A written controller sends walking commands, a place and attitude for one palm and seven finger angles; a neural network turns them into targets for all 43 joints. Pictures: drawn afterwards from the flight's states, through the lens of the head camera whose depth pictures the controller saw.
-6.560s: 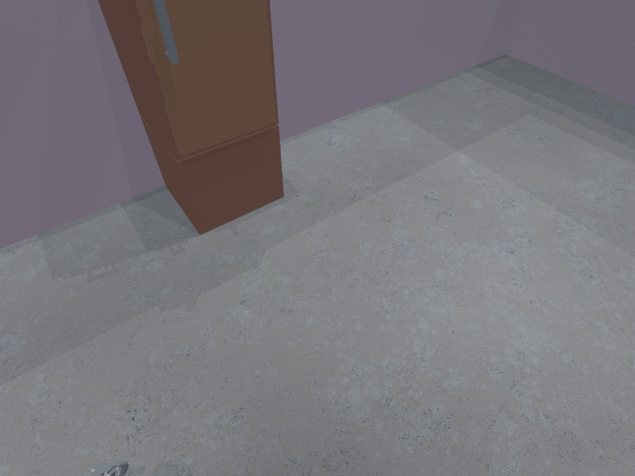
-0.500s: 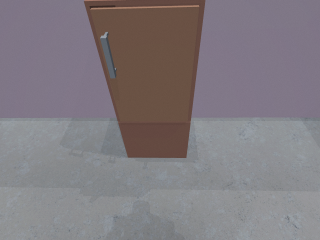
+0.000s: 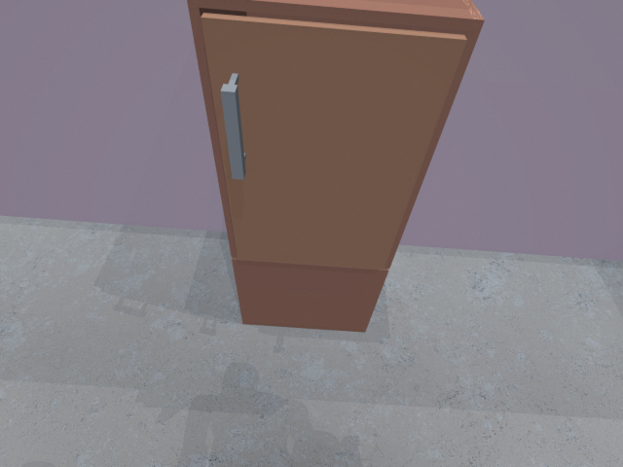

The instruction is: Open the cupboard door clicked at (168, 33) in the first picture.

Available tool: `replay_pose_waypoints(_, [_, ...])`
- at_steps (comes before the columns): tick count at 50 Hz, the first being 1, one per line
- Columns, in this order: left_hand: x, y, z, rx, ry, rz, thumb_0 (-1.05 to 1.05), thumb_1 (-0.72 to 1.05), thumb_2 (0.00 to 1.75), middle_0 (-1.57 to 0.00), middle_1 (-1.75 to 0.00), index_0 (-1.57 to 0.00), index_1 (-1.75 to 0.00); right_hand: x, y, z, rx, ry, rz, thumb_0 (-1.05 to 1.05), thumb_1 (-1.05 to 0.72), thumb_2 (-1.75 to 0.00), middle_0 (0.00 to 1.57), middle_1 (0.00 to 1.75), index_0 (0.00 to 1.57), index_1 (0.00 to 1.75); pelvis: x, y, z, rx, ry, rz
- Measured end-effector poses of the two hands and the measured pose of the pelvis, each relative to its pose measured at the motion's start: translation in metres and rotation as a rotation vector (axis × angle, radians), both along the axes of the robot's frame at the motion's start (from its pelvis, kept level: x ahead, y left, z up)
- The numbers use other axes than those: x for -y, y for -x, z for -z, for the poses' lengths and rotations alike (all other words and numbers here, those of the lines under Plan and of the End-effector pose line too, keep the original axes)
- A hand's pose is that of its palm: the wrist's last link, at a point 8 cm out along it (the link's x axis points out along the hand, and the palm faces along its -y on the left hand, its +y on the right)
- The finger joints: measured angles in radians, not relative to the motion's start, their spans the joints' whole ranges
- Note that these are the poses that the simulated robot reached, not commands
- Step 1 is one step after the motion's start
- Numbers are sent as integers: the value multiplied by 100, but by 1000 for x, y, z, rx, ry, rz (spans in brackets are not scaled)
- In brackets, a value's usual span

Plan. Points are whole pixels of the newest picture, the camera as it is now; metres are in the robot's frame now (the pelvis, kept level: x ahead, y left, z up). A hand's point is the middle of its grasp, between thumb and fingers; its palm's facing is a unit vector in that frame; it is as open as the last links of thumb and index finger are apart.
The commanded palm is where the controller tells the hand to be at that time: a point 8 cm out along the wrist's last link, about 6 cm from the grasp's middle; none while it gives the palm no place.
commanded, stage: come to a stop and stand still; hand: left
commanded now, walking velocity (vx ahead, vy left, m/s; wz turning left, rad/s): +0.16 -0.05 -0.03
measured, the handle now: (236, 129) +0.62 +0.19 +0.08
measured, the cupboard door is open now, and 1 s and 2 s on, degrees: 0 0 0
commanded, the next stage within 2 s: look again from close up in 1.00 s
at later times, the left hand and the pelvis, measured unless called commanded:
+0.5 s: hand (204, 455) +0.16 +0.16 -0.16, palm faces +0.05 -0.97 -0.23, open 7.3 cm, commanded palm none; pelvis +0.07 -0.01 +0.00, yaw +1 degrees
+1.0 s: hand out of the picture +0.04 +0.23 -0.16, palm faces +0.03 -0.97 -0.26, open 7.4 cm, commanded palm none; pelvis +0.04 +0.03 +0.00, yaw -1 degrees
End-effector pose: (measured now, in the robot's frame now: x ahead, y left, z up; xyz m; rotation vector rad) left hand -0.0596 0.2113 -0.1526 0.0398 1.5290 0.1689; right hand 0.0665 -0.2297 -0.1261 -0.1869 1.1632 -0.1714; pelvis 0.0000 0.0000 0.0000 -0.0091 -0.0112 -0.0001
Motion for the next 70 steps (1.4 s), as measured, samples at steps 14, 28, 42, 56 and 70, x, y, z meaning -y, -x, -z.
replay_pose_waypoints(14, [-7, -210, -21, 331, -104, 121, 0, 91, 90, -19, -30, -20, -29, -15, 26, 24, -275, -106, 90, 0, -91, -90, 20, 30, 20, 30, 14, -74, 0, 16, -44, -3])
replay_pose_waypoints(28, [-16, -196, -17, 313, -119, 87, -1, 92, 89, -20, -30, -20, -30, 7, -29, 24, -183, -39, 42, 0, -91, -90, 20, 30, 20, 30, 2, -57, 4, -4, -23, -22])
replay_pose_waypoints(42, [-81, -113, -26, 220, -151, 95, 0, 91, 90, -20, -30, -20, -29, -29, -42, 10, 61, -23, -31, 0, -90, -90, 20, 30, 20, 30, -39, -42, 4, 17, -18, 21])
replay_pose_waypoints(56, [-42, -103, -18, 171, -71, 89, 0, 91, 90, -20, -30, -20, -29, -33, 12, 22, -150, -49, 18, 0, -91, -90, 20, 30, 20, 30, -34, -45, 1, -12, 2, 7])
replay_pose_waypoints(70, [-51, -147, -25, 213, -103, 116, 1, 93, 90, -20, -30, -20, -29, -56, 19, 22, -221, -97, 28, 1, -91, -90, 20, 30, 20, 30, -34, -62, -6, -9, -22, 14])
